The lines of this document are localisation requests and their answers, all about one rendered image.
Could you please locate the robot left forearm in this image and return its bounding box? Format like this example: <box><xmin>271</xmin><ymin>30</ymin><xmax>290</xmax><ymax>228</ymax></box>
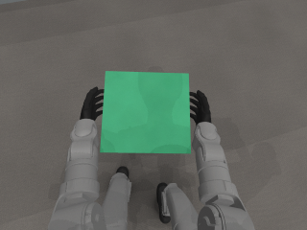
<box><xmin>47</xmin><ymin>119</ymin><xmax>100</xmax><ymax>230</ymax></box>

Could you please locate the robot left shin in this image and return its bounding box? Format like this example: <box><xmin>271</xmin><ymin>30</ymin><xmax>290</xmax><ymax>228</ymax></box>
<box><xmin>108</xmin><ymin>172</ymin><xmax>129</xmax><ymax>186</ymax></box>

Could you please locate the robot right hand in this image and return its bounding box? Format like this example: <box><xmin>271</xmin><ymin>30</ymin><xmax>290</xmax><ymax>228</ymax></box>
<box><xmin>189</xmin><ymin>90</ymin><xmax>212</xmax><ymax>125</ymax></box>

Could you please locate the right robot foot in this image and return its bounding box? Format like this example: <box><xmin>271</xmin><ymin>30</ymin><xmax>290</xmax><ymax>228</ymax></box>
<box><xmin>156</xmin><ymin>182</ymin><xmax>171</xmax><ymax>224</ymax></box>

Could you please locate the right robot upper arm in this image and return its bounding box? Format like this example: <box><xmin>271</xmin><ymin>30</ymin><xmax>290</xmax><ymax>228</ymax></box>
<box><xmin>197</xmin><ymin>203</ymin><xmax>255</xmax><ymax>230</ymax></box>

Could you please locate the robot right forearm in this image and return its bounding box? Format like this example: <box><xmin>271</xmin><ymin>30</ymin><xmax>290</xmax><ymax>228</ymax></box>
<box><xmin>192</xmin><ymin>122</ymin><xmax>255</xmax><ymax>229</ymax></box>

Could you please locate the left robot upper arm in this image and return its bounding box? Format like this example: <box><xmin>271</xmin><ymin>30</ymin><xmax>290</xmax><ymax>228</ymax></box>
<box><xmin>48</xmin><ymin>200</ymin><xmax>107</xmax><ymax>230</ymax></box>

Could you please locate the carton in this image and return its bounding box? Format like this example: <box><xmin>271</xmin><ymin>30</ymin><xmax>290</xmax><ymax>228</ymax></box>
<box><xmin>100</xmin><ymin>71</ymin><xmax>191</xmax><ymax>154</ymax></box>

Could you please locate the robot left hand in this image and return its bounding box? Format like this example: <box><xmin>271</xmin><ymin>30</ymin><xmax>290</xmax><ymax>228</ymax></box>
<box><xmin>80</xmin><ymin>86</ymin><xmax>105</xmax><ymax>121</ymax></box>

